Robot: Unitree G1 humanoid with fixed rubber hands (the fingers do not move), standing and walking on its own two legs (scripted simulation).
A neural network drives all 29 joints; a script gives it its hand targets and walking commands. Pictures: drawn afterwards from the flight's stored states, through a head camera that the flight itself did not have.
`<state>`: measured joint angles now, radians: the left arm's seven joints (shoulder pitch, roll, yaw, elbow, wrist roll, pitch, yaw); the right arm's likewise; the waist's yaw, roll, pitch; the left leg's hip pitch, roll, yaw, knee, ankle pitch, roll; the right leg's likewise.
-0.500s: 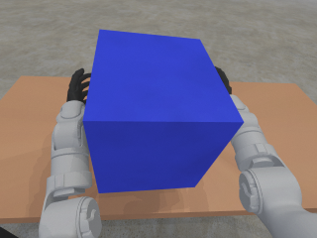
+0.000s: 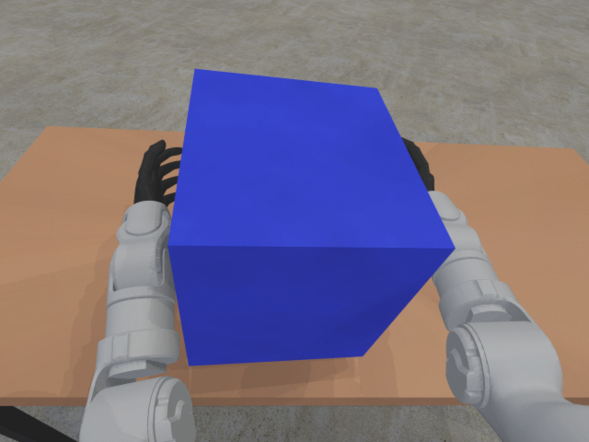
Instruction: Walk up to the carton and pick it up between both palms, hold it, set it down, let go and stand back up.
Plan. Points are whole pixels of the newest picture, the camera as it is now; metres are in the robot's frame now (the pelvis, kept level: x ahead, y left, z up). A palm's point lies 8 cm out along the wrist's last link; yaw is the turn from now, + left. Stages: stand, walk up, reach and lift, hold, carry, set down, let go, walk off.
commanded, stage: set down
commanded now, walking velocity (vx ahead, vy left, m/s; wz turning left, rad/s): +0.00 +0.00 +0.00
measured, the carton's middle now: (285, 223) +0.40 +0.02 +0.09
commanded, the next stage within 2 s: none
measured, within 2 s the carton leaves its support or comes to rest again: rests again in 0.98 s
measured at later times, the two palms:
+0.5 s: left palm (157, 213) +0.39 +0.19 +0.12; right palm (407, 198) +0.43 -0.16 +0.12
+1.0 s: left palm (161, 226) +0.39 +0.19 +0.09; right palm (405, 207) +0.43 -0.16 +0.10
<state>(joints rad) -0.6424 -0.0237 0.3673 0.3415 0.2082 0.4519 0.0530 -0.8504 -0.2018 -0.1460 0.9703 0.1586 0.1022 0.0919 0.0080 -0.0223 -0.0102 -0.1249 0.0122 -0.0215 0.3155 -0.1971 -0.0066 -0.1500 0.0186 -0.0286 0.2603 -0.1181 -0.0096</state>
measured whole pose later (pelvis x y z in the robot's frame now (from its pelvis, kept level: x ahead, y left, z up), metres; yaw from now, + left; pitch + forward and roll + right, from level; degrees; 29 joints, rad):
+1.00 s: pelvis +0.01 +0.00 +0.00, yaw +0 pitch +3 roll -1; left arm -0.59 -0.03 0.37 0.51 0.23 0.22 0.06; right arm -0.81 -0.18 -0.21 1.03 0.03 -0.04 0.12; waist 0.03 -0.02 -0.02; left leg -0.17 0.01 -0.02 0.31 -0.20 -0.01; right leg -0.20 0.02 -0.03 0.26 -0.12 -0.01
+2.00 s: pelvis +0.01 +0.00 +0.00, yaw +0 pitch +4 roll -1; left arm -0.59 -0.01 0.38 0.61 0.26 0.13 0.03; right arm -0.80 -0.12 -0.36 1.05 -0.11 -0.10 0.14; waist 0.04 -0.03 -0.03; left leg -0.17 0.01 -0.02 0.31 -0.20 -0.01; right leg -0.20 0.02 -0.03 0.26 -0.12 -0.01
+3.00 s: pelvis -0.01 +0.00 -0.01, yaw -1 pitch +10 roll -1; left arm -0.58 0.15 0.12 0.92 -0.15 -0.05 0.14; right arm -0.78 -0.43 0.17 1.24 0.38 -0.20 0.12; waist 0.09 0.03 -0.14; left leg -0.40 0.02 -0.02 0.45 -0.22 -0.01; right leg -0.40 0.03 -0.03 0.35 -0.12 -0.01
